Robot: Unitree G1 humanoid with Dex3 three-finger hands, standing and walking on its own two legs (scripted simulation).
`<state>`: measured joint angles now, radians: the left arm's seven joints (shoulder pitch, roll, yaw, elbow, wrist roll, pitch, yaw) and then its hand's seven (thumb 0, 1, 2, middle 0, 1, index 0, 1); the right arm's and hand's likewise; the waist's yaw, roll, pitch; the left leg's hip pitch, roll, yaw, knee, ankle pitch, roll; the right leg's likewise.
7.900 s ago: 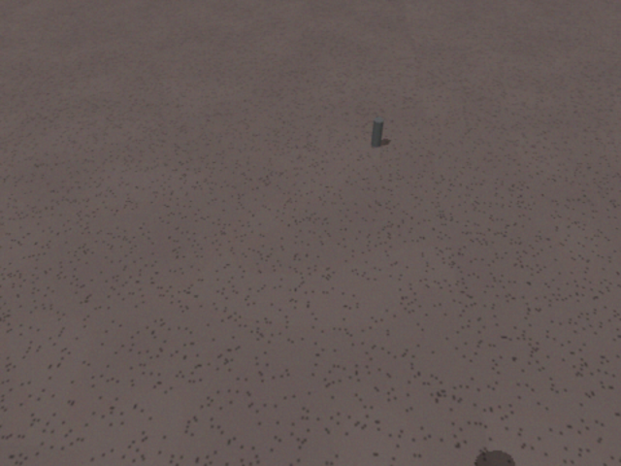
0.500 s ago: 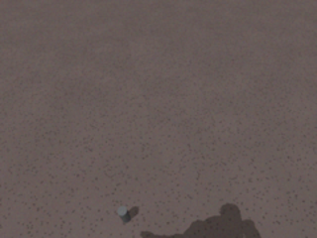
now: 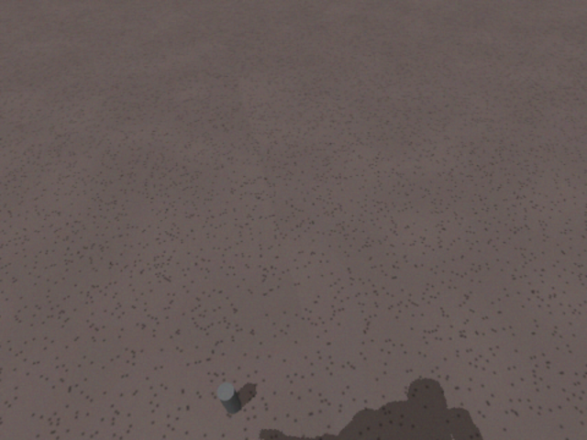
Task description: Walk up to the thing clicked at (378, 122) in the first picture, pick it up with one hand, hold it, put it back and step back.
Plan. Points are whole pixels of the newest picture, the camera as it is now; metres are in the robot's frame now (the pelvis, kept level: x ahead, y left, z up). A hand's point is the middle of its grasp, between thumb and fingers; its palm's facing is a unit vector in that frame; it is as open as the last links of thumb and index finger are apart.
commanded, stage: stand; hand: left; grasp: from the side
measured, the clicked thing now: (229, 398) +0.37 +0.24 -0.71
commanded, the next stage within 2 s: go down in 0.30 s
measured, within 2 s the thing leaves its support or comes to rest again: neither
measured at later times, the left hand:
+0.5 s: hand out of the picture +0.10 +0.25 -0.16, palm faces +0.04 -0.94 -0.33, open 8.0 cm
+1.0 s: hand out of the picture +0.15 +0.28 -0.19, palm faces +0.06 -0.94 -0.33, open 16.8 cm
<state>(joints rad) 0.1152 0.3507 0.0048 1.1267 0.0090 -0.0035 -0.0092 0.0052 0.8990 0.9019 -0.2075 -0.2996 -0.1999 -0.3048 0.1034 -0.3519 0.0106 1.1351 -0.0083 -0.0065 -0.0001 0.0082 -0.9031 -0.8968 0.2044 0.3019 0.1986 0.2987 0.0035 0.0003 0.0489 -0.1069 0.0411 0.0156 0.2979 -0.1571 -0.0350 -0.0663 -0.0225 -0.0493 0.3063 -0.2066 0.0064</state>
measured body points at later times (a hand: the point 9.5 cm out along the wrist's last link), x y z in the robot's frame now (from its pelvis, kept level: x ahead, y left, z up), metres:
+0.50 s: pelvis -0.01 +0.00 +0.00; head +0.03 +0.00 +0.44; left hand +0.10 +0.30 -0.13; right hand +0.08 -0.29 -0.13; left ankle +0.00 +0.14 -0.75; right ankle -0.02 -0.12 -0.75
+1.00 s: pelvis +0.00 +0.02 -0.06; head +0.07 +0.03 +0.39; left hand +0.14 +0.33 -0.17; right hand +0.12 -0.25 -0.16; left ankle +0.00 +0.14 -0.75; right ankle -0.02 -0.12 -0.75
